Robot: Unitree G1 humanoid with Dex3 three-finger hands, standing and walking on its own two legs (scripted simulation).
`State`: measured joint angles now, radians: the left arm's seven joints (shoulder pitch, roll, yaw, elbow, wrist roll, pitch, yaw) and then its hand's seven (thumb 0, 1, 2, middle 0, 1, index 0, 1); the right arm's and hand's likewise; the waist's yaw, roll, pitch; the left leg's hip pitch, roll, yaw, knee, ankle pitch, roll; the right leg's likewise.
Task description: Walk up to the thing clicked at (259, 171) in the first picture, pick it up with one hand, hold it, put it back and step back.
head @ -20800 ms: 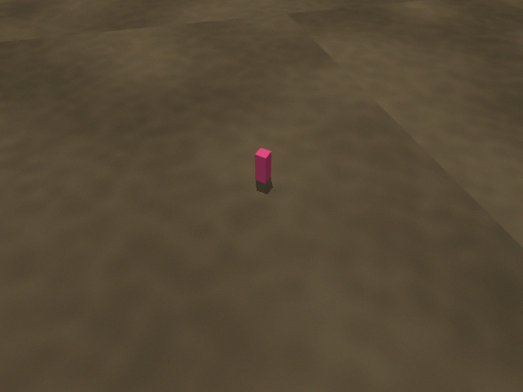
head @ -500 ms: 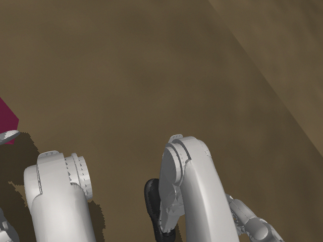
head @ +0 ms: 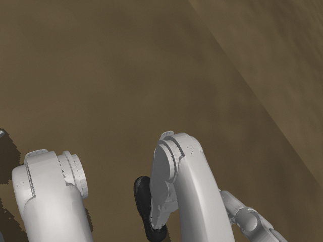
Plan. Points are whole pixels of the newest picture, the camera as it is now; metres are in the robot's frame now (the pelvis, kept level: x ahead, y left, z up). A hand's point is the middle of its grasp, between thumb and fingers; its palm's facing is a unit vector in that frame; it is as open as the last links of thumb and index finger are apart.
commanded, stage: lower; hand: left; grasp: from the side
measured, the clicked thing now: out of the picture +0.40 +0.32 -0.16
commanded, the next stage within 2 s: loosen in 0.54 s
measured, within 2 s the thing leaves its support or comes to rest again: rests again in 1.46 s
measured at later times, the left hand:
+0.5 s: hand out of the picture +0.41 +0.32 -0.17, palm faces +0.49 -0.87 -0.01, open 11.9 cm
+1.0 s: hand out of the picture +0.41 +0.33 -0.16, palm faces +0.49 -0.87 +0.00, open 12.6 cm
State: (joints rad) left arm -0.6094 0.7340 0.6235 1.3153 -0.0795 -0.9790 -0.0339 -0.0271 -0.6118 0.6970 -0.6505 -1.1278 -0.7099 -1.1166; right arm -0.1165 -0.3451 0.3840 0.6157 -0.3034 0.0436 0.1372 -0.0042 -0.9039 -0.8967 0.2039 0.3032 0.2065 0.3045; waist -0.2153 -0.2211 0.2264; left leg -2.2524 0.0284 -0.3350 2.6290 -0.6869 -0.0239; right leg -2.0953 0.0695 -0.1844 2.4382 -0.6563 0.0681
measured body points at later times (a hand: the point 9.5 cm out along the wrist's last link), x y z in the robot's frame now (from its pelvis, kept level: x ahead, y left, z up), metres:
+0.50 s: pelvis +0.00 +0.00 +0.00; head +0.22 +0.18 +0.34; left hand +0.38 +0.37 -0.16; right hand +0.17 -0.25 -0.04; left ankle +0.08 +0.13 -0.25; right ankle +0.13 -0.13 -0.25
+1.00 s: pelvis +0.00 +0.01 +0.00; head +0.22 +0.19 +0.34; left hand +0.38 +0.37 -0.16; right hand +0.17 -0.24 -0.04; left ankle +0.08 +0.13 -0.25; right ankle +0.13 -0.13 -0.25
